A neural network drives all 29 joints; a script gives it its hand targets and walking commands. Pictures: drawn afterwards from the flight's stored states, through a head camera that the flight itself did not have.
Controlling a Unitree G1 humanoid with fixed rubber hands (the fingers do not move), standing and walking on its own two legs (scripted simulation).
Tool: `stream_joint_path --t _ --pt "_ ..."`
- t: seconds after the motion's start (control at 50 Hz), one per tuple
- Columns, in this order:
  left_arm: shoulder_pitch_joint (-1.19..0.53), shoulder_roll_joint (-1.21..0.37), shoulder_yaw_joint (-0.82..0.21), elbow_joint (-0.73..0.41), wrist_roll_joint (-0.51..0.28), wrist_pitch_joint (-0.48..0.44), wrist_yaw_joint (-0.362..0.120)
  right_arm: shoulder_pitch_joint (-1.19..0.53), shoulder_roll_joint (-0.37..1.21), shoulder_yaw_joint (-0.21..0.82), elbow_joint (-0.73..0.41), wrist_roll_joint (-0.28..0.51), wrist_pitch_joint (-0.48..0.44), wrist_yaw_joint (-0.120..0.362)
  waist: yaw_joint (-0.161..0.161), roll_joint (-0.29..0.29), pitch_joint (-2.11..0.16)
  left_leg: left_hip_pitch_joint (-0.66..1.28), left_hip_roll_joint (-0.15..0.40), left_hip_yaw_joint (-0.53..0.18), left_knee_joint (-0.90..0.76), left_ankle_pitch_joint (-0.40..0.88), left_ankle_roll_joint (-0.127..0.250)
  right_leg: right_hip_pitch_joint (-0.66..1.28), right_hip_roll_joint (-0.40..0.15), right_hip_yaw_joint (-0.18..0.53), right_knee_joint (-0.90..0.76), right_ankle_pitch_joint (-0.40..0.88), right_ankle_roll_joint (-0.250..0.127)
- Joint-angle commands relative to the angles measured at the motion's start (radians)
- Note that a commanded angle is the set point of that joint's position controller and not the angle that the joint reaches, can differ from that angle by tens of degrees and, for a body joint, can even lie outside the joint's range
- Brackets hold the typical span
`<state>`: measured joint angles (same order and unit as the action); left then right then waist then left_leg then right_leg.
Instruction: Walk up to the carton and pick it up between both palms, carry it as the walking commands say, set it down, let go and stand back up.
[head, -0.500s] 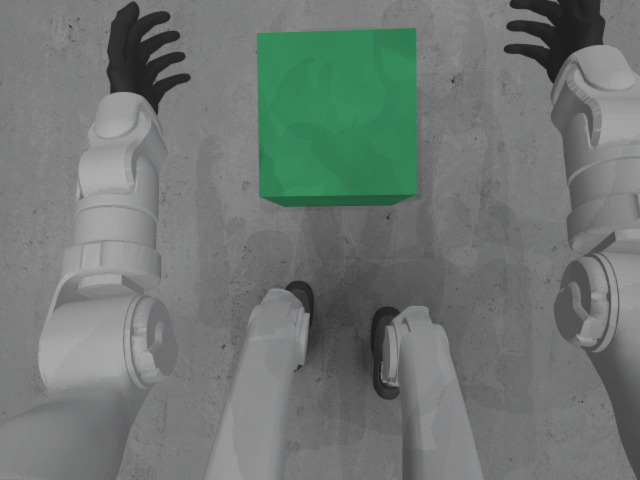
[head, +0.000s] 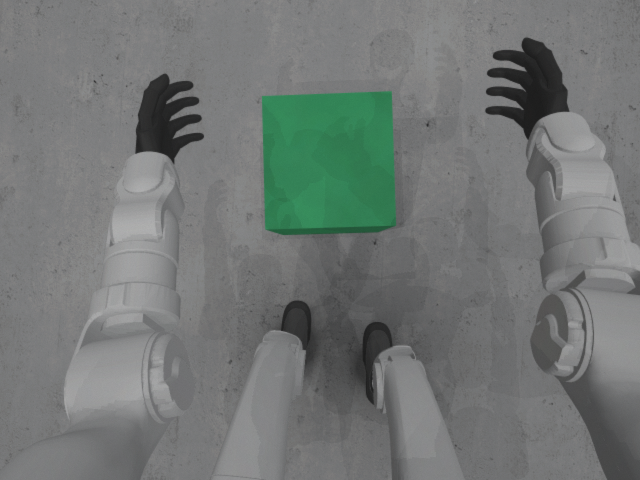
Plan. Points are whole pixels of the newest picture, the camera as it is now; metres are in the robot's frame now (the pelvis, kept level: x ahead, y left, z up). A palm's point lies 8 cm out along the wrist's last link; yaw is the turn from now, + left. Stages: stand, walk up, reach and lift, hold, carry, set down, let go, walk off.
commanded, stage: let go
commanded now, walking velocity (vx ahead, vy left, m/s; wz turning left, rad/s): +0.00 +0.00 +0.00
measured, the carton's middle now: (328, 174) +0.52 +0.05 -0.54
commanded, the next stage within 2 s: stand in 1.22 s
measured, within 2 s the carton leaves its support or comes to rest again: neither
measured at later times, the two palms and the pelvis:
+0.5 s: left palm (77, 319) +0.28 +0.24 +0.00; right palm (626, 296) +0.34 -0.22 -0.01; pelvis +0.05 +0.00 +0.08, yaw +1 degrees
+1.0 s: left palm (64, 399) +0.23 +0.22 +0.03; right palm out of the picture +0.24 -0.24 +0.04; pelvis +0.07 -0.01 +0.10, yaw +1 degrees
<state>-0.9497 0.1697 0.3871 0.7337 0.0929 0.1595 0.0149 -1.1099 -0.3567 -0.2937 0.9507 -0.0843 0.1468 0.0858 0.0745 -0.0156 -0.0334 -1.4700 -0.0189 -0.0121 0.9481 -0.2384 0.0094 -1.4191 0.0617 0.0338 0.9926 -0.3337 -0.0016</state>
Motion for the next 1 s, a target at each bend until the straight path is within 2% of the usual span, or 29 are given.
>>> stream_joint_path --t 0.0,0.06,0.14,0.2,0.34,0.42,0.54,0.66,0.78,0.86,0.98 --pt "-0.02 0.164 -0.016 -0.171 0.009 -0.029 -0.03 -0.067 -0.087 -0.019 -0.205 -0.017 -0.016 -0.046 0.013 -0.06 -1.122 0.806 -0.031 0.02 0.021 0.5 -0.037 0.502 0.003 -0.007 -0.077 0.471 0.038" --pt "0.116 0.185 -0.074 -0.257 -0.014 -0.032 -0.061 0.067 -0.054 0.009 -0.34 -0.006 -0.013 -0.085 0.004 -0.035 -1.177 0.911 -0.03 -0.001 -0.004 0.59 -0.026 0.567 0.006 -0.001 -0.097 0.538 0.045" --pt "0.311 0.167 -0.141 -0.325 -0.058 -0.031 -0.087 0.286 -0.007 0.054 -0.451 0.027 -0.015 -0.098 -0.013 0.008 -1.082 1.1 -0.01 -0.038 -0.055 0.669 -0.023 0.538 0.016 -0.003 -0.174 0.471 0.041" --pt "0.438 0.145 -0.174 -0.318 -0.084 -0.052 -0.097 0.427 0.018 0.073 -0.459 0.04 -0.034 -0.093 -0.019 0.022 -0.926 1.141 0.003 -0.053 -0.116 0.621 -0.031 0.556 0.013 -0.007 -0.237 0.395 0.031" --pt "0.694 0.12 -0.235 -0.243 -0.102 -0.121 -0.094 0.713 0.059 0.103 -0.41 0.048 -0.101 -0.078 -0.025 0.015 -0.537 1.153 0.016 -0.057 -0.26 0.401 -0.037 0.676 -0.014 -0.01 -0.375 0.246 0.016" --pt "0.843 0.126 -0.262 -0.271 -0.107 -0.145 -0.082 0.865 0.063 0.134 -0.425 0.055 -0.127 -0.068 -0.031 0.021 -0.419 1.216 0.014 -0.046 -0.321 0.364 -0.038 0.782 -0.024 -0.006 -0.435 0.242 0.012" --pt "1.032 0.135 -0.298 -0.37 -0.116 -0.163 -0.079 1.071 0.062 0.177 -0.509 0.066 -0.153 -0.056 -0.046 0.016 -0.303 1.327 -0.002 -0.026 -0.417 0.334 -0.043 0.986 -0.033 0.004 -0.524 0.274 0.011" --pt "1.116 0.135 -0.314 -0.408 -0.106 -0.142 -0.083 1.208 0.066 0.207 -0.585 0.065 -0.136 -0.04 -0.058 -0.015 -0.106 1.385 -0.011 -0.012 -0.514 0.212 -0.036 1.137 -0.049 0.018 -0.63 0.22 0.01" --pt "1.131 0.152 -0.317 -0.404 -0.087 -0.084 -0.093 1.28 0.056 0.219 -0.609 0.071 -0.08 -0.026 -0.066 -0.031 0.074 1.448 -0.024 0.002 -0.528 0.092 -0.021 1.147 -0.079 0.025 -0.69 0.116 -0.001" --pt "1.118 0.157 -0.315 -0.412 -0.077 -0.051 -0.093 1.272 0.059 0.221 -0.624 0.075 -0.05 -0.02 -0.058 -0.008 0.121 1.488 -0.03 0.01 -0.527 0.088 -0.015 1.146 -0.08 0.025 -0.694 0.107 0.0" --pt "1.148 0.152 -0.327 -0.417 -0.076 -0.023 -0.087 1.293 0.057 0.215 -0.632 0.077 -0.024 -0.022 -0.053 0.0 0.104 1.498 -0.031 0.009 -0.532 0.183 -0.005 1.217 -0.057 0.018 -0.651 0.237 0.007"
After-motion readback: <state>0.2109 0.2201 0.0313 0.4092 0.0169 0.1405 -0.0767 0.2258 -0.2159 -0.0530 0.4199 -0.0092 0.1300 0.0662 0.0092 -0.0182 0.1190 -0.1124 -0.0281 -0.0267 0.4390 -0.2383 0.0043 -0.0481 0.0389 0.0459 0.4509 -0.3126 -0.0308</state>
